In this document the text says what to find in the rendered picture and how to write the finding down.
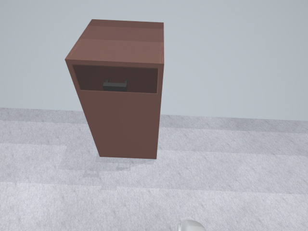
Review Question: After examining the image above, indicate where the robot right thigh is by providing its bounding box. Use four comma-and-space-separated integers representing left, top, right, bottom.
177, 220, 207, 231

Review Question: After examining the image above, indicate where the drawer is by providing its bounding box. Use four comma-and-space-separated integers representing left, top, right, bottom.
73, 64, 158, 93

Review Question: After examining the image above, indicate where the handle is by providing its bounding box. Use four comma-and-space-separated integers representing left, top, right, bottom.
103, 79, 128, 91

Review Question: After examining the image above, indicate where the cabinet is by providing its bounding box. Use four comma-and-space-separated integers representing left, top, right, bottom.
65, 19, 164, 159

